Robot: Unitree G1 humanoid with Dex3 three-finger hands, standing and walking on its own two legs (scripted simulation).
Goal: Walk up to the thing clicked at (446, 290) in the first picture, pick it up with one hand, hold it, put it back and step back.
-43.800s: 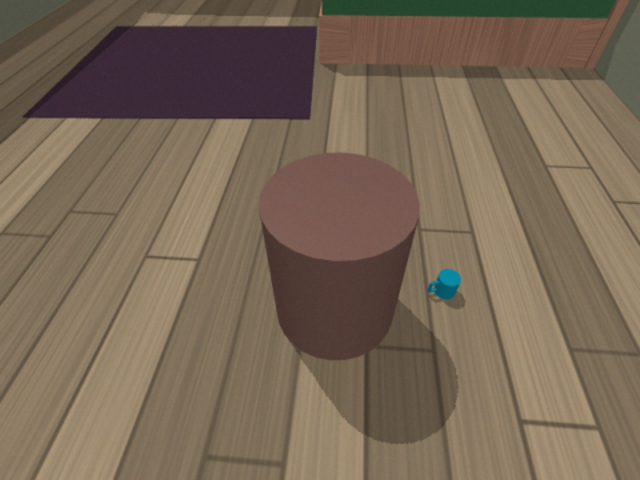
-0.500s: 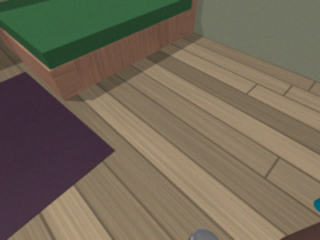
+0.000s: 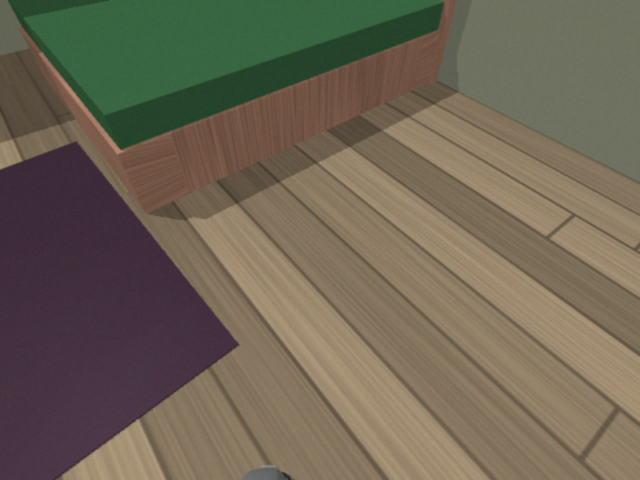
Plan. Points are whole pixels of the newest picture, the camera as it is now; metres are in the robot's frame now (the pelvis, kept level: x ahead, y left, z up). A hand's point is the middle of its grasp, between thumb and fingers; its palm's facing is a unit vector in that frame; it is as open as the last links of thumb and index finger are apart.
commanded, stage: walk up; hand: left
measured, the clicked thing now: out of the picture +0.13 -0.98 -0.72
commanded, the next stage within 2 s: none
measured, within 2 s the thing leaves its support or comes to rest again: neither
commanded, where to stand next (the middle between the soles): +0.56 +0.00 m, yaw -3 degrees
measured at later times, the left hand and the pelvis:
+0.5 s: hand (182, 362) +0.30 +0.26 -0.12, palm faces -0.08 -0.91 -0.41, open 7.3 cm; pelvis +0.20 -0.02 -0.01, yaw -3 degrees
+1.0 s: hand (164, 261) +0.51 +0.36 -0.13, palm faces -0.40 -0.78 -0.48, open 7.4 cm; pelvis +0.37 +0.08 +0.00, yaw -24 degrees
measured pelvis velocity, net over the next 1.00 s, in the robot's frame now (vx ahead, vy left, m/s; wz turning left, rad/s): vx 0.37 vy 0.08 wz -0.43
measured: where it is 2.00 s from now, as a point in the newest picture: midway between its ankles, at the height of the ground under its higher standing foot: (311, 358)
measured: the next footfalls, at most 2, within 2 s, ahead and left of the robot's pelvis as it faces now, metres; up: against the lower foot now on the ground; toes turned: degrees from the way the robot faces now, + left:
right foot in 0.44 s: +0.32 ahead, -0.15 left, +0.00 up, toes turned -8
left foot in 0.90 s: +0.50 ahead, +0.13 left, +0.00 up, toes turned -22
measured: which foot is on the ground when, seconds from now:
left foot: down 0.00-0.46, up 0.48-0.88, down 0.90-1.00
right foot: down 0.00-0.04, up 0.06-0.42, down 0.44-0.90, up 0.92-1.00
